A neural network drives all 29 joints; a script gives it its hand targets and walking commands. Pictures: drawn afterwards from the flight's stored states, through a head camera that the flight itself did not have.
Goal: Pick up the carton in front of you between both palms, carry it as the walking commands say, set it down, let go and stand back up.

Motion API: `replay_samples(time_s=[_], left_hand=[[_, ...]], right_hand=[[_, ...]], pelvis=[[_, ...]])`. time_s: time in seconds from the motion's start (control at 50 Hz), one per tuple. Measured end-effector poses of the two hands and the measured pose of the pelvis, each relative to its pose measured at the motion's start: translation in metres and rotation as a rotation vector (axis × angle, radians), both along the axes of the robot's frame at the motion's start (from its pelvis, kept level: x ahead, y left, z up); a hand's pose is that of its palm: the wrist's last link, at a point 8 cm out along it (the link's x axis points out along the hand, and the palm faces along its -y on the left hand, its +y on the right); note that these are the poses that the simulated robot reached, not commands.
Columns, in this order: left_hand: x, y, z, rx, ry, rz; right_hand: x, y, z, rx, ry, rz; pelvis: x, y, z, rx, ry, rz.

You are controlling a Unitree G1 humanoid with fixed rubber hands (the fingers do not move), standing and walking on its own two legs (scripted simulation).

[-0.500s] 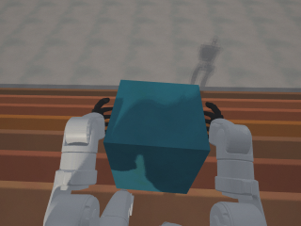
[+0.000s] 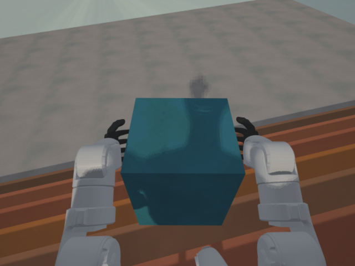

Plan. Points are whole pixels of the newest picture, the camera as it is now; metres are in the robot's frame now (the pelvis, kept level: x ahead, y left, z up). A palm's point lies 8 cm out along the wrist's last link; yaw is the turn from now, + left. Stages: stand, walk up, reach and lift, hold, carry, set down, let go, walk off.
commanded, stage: carry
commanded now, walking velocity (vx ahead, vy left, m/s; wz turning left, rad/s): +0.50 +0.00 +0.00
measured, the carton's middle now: (180, 164) +0.35 -0.06 +0.06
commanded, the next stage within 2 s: none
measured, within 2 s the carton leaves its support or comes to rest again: neither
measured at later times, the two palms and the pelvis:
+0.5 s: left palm (169, 138) +0.62 -0.04 -0.13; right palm (239, 125) +0.65 -0.34 -0.14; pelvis +0.30 -0.22 -0.17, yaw +2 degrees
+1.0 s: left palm (202, 90) +0.98 -0.26 -0.18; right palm (258, 90) +0.94 -0.55 -0.20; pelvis +0.63 -0.34 -0.33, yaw -1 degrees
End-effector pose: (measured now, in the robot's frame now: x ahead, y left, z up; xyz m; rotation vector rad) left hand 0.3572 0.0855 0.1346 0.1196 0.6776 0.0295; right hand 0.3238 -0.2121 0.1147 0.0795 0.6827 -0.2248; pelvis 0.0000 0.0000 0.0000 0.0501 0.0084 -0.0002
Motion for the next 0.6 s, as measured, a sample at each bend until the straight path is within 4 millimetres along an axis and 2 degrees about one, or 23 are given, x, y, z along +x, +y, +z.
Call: replay_samples(time_s=[0.06,0.12,0.2,0.22,0.26,0.34,0.42,0.5,0.6], left_hand=[[0.04,-0.016,-0.027,-0.021,0.037,0.029],[0.084,-0.034,-0.061,-0.055,0.046,0.062],[0.141,-0.06,-0.115,-0.047,0.04,0.12],[0.154,-0.065,-0.129,-0.032,0.029,0.134],[0.173,-0.076,-0.162,-0.006,0.044,0.153],[0.193,-0.092,-0.218,0.01,0.146,0.202],[0.223,-0.108,-0.249,-0.003,0.179,0.244],[0.261,-0.127,-0.262,-0.038,0.153,0.266],[0.317,-0.156,-0.263,-0.059,0.097,0.256]], right_hand=[[0.048,-0.017,-0.019,-0.028,0.039,0.036],[0.099,-0.036,-0.046,-0.061,0.05,0.065],[0.175,-0.063,-0.101,-0.065,0.043,0.127],[0.195,-0.068,-0.117,-0.06,0.032,0.147],[0.225,-0.078,-0.151,-0.035,0.046,0.169],[0.259,-0.093,-0.212,0.002,0.149,0.201],[0.293,-0.108,-0.247,0.013,0.184,0.217],[0.328,-0.127,-0.26,0.022,0.158,0.197],[0.378,-0.157,-0.259,0.03,0.102,0.164]], pelvis=[[0.04,-0.027,-0.022,0.007,0.001,0.005],[0.085,-0.06,-0.052,0.027,-0.001,0.005],[0.154,-0.109,-0.108,0.058,-0.026,0.006],[0.168,-0.119,-0.124,0.05,-0.018,0.009],[0.187,-0.135,-0.145,0.02,0.0,0.007],[0.224,-0.166,-0.157,0.007,0.007,0.025],[0.26,-0.194,-0.162,0.002,0.021,0.034],[0.303,-0.218,-0.166,0.002,0.032,0.033],[0.364,-0.244,-0.17,0.016,0.039,0.016]])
